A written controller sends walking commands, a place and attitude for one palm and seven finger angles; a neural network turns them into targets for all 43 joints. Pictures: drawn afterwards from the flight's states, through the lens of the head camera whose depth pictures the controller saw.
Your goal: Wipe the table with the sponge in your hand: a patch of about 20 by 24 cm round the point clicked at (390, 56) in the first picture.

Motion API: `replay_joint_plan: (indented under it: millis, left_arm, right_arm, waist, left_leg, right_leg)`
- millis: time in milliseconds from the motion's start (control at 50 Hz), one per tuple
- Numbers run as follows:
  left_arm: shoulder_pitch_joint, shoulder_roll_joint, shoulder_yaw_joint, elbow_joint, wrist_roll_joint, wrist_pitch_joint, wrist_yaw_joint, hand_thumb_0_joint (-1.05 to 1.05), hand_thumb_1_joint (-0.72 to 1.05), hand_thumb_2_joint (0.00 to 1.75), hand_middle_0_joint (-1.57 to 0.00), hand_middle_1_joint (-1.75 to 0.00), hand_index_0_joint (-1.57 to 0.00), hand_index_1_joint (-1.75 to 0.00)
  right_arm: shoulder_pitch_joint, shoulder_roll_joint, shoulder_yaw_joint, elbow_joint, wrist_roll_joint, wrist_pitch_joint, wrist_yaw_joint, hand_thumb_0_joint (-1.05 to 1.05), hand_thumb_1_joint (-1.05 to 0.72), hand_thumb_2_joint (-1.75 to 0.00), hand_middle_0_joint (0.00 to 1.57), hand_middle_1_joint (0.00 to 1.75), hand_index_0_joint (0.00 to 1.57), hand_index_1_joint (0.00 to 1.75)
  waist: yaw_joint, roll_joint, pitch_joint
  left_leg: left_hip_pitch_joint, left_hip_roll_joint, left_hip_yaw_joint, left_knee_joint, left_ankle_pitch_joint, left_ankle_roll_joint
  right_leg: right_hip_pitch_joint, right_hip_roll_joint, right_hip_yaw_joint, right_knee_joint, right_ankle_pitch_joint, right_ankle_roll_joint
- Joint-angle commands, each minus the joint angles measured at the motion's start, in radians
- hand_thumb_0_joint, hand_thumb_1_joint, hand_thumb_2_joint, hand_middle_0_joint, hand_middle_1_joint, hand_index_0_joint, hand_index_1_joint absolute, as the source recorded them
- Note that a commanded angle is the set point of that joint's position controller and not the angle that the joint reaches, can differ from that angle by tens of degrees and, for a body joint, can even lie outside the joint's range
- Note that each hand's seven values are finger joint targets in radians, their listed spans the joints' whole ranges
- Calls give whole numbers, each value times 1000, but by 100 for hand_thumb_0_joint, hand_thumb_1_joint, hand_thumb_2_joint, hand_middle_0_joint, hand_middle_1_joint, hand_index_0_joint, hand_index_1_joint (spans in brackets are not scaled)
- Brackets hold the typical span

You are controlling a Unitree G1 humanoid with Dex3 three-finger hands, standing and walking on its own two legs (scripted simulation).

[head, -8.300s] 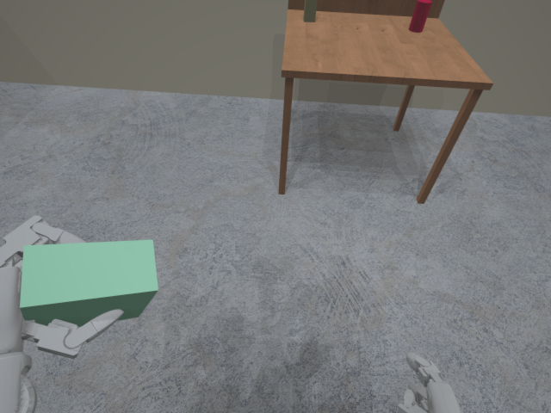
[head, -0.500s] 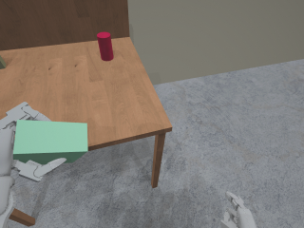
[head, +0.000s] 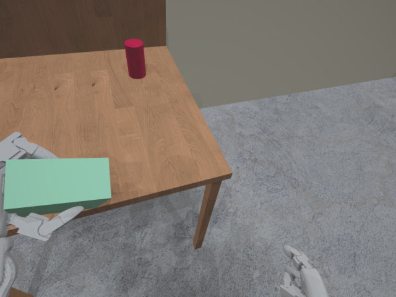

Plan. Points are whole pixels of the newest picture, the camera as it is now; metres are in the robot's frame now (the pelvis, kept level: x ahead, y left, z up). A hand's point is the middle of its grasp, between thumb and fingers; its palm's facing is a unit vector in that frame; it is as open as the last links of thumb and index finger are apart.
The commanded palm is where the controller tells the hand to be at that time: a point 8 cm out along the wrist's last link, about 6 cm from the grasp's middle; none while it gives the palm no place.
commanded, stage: shuffle to correct the standing spot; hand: left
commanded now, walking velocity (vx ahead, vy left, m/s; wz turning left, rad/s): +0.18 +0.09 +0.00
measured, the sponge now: (74, 187) +0.23 +0.22 +0.15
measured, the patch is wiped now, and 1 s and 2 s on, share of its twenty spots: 0.00 0.00 0.00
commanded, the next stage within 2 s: come to a stop and stand still in 0.94 s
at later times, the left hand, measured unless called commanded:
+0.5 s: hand (50, 161) +0.27 +0.27 +0.16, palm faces +0.40 -0.84 -0.37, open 9.9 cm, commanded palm +0.20 +0.30 +0.18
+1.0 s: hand (63, 135) +0.31 +0.26 +0.18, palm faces +0.40 -0.84 -0.36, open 9.9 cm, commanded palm +0.26 +0.31 +0.18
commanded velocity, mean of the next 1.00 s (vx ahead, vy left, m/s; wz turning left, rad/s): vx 0.17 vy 0.11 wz -0.04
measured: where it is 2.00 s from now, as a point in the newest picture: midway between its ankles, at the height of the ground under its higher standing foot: outside the picture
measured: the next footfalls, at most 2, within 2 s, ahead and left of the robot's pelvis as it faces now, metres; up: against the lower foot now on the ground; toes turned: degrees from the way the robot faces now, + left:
right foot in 0.68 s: +0.16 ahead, -0.04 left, +0.00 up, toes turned +2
left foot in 1.04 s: +0.12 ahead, +0.17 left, +0.00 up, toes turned +4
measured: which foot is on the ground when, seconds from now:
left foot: down 0.00-0.68, up 0.70-1.00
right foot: down 0.00-0.40, up 0.42-0.66, down 0.68-1.00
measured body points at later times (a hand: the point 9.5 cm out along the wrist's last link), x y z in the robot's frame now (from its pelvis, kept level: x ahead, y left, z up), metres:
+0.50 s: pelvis +0.04 +0.02 -0.02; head +0.06 +0.04 +0.43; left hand +0.24 +0.31 +0.18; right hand +0.21 -0.21 -0.09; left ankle -0.02 +0.06 -0.74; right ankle +0.01 -0.10 -0.68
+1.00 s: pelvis +0.10 +0.03 +0.01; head +0.10 +0.03 +0.46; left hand +0.28 +0.30 +0.20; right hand +0.28 -0.22 -0.06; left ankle +0.09 +0.18 -0.72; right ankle +0.13 -0.04 -0.74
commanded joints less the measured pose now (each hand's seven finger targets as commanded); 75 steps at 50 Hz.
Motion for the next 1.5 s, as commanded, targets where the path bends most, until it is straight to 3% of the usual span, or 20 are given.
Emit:
replay_joint_plan:
  millis: [0,200,320,360,380,420,500,580,620,640,660,700,760,820,920,1040,1080,1240,1360,1480]
  left_arm:
    - [-68,169,89,-211,-3,-63,19,0,10,130,-120,-160,-120,-160]
    - [-50,192,114,-266,-22,-54,21,0,10,130,-120,-160,-120,-160]
    - [-61,208,147,-306,-35,-59,41,0,10,130,-120,-160,-120,-160]
    - [-93,188,131,-304,-29,-56,37,0,10,130,-120,-160,-120,-160]
    - [-139,189,105,-349,-20,-56,33,0,10,130,-120,-160,-120,-160]
    - [-119,218,114,-323,-6,-51,32,0,10,130,-120,-160,-120,-160]
    - [2,194,116,-296,-10,-33,25,0,10,130,-120,-160,-120,-160]
    - [127,236,174,-305,-23,-36,22,0,10,130,-120,-160,-120,-160]
    - [134,248,208,-283,-38,-44,24,0,10,130,-120,-160,-120,-160]
    - [117,261,222,-269,-34,-51,26,0,10,130,-120,-160,-120,-160]
    - [71,289,251,-247,-48,-63,25,0,10,130,-120,-160,-120,-160]
    - [66,236,238,-206,-59,-57,12,0,10,130,-120,-160,-120,-160]
    - [-53,173,123,-227,-20,-37,6,0,10,130,-120,-160,-120,-160]
    - [-129,175,62,-294,-4,-23,26,0,10,130,-120,-160,-120,-160]
    - [-37,198,118,-254,-3,-5,55,0,10,130,-120,-160,-120,-160]
    - [22,191,130,-178,-19,-9,44,0,10,130,-120,-160,-120,-160]
    - [32,197,136,-240,-16,-13,41,0,10,130,-120,-160,-120,-160]
    - [5,187,111,-354,-17,-3,38,0,10,130,-120,-160,-120,-160]
    - [4,183,121,-309,-29,6,32,0,10,130,-120,-160,-120,-160]
    - [11,155,86,-268,-39,20,43,0,10,130,-120,-160,-120,-160]
  right_arm:
    - [-79,-150,-69,-151,12,-39,-12,0,-90,-90,20,30,20,30]
    - [-76,-151,-76,-180,31,-2,2,0,-90,-90,20,30,20,30]
    - [-89,-139,-82,-159,40,15,3,0,-90,-90,20,30,20,30]
    - [-80,-145,-72,-146,34,25,-10,0,-90,-90,20,30,20,30]
    - [-81,-149,-77,-163,35,14,-13,0,-90,-90,20,30,20,30]
    - [-68,-155,-96,-163,12,5,5,0,-90,-90,20,30,20,30]
    - [-70,-143,-95,-171,24,24,13,0,-90,-90,20,30,20,30]
    - [-96,-142,-77,-192,22,29,-7,0,-90,-90,20,30,20,30]
    - [-95,-151,-84,-198,24,29,-15,0,-90,-90,20,30,20,30]
    - [-96,-156,-93,-191,34,29,-14,0,-90,-90,20,30,20,30]
    - [-94,-159,-105,-194,32,15,-14,0,-90,-90,20,30,20,30]
    - [-37,-168,-111,-172,21,44,3,0,-90,-90,20,30,20,30]
    - [-69,-145,-76,-125,16,40,4,0,-90,-90,20,30,20,30]
    - [-80,-129,-63,-111,6,-5,-29,0,-90,-90,20,30,20,30]
    - [-97,-115,-63,-127,2,-48,-64,0,-90,-90,20,30,20,30]
    - [-89,-166,-109,-167,39,-8,-47,0,-90,-90,20,30,20,30]
    - [-99,-154,-91,-160,34,-4,-39,0,-90,-90,20,30,20,30]
    - [-74,-145,-91,-177,22,-11,-29,0,-90,-90,20,30,20,30]
    - [-76,-133,-87,-179,25,-2,-27,0,-90,-90,20,30,20,30]
    - [-111,-129,-71,-168,34,-1,-42,0,-90,-90,20,30,20,30]
  waist:
    - [-18,161,-127]
    - [-16,128,-175]
    - [-17,-45,-124]
    - [-57,227,-71]
    - [-68,410,-37]
    - [-64,274,-97]
    - [-44,160,-62]
    - [-13,249,-127]
    - [19,147,-195]
    - [35,2,-272]
    - [12,-191,-308]
    - [-11,-95,-170]
    - [-41,34,-54]
    - [-29,17,-100]
    - [-1,-43,-122]
    - [-15,-50,-135]
    - [-24,199,-166]
    - [-27,223,-178]
    - [-28,197,-179]
    - [-29,160,-135]
  left_leg:
    - [4,156,-180,-111,288,-71]
    - [-22,118,-113,88,610,-121]
    - [-189,58,-79,205,19,-82]
    - [35,122,-211,-115,133,-55]
    - [205,246,-406,-201,472,-36]
    - [466,255,-402,-113,911,-117]
    - [269,217,-275,-134,699,-34]
    - [36,163,-116,-50,754,-88]
    - [-190,135,-116,185,661,-124]
    - [-358,71,-56,509,449,-118]
    - [-491,-23,-37,874,-135,-73]
    - [-466,58,-193,962,-171,-72]
    - [-337,132,-103,800,1,-86]
    - [-104,84,32,426,3,-71]
    - [-13,17,111,-6,-28,-50]
    - [-33,110,-5,-80,226,-49]
    - [49,159,-56,-91,474,-52]
    - [121,200,-74,-55,912,-155]
    - [74,209,-70,-64,786,-160]
    - [-57,169,-51,-163,237,-113]
  right_leg:
    - [36,0,-9,76,109,-53]
    - [130,-36,18,132,253,-97]
    - [123,-269,309,92,286,-206]
    - [-138,-36,49,330,77,-68]
    - [-360,58,-34,528,-188,-16]
    - [-564,52,-8,720,-272,-44]
    - [-446,25,-49,539,-124,-43]
    - [-49,44,-121,201,41,-67]
    - [321,34,-123,24,186,-99]
    - [508,-111,46,2,248,-183]
    - [466,-388,468,-70,291,-310]
    - [92,-441,671,-256,-241,-289]
    - [-222,-303,336,-283,-227,-210]
    - [-296,-245,216,-306,-285,-166]
    - [-58,-192,191,-240,-295,-106]
    - [123,-169,156,-45,211,-84]
    - [93,-84,48,67,374,-49]
    - [132,4,-44,17,273,-61]
    - [192,-5,-31,-35,329,-63]
    - [218,-37,26,-74,289,-42]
